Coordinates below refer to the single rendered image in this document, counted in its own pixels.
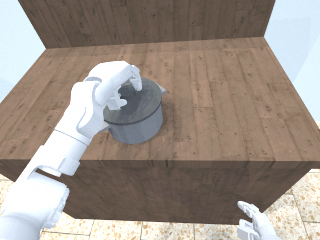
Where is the knob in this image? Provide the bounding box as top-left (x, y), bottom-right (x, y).
top-left (118, 85), bottom-right (136, 101)

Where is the left robot upper arm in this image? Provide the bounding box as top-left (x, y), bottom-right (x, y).
top-left (0, 171), bottom-right (70, 240)

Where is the robot right hand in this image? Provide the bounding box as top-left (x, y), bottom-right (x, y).
top-left (237, 201), bottom-right (277, 240)

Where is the left robot forearm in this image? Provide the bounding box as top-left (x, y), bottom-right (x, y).
top-left (1, 74), bottom-right (114, 215)

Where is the lid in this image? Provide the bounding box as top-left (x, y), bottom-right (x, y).
top-left (103, 77), bottom-right (162, 126)

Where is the pot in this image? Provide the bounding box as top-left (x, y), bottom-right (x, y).
top-left (100, 82), bottom-right (167, 144)

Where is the table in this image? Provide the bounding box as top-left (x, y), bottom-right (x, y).
top-left (0, 0), bottom-right (320, 225)

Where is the robot left hand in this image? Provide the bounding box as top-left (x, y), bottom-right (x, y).
top-left (88, 61), bottom-right (142, 110)

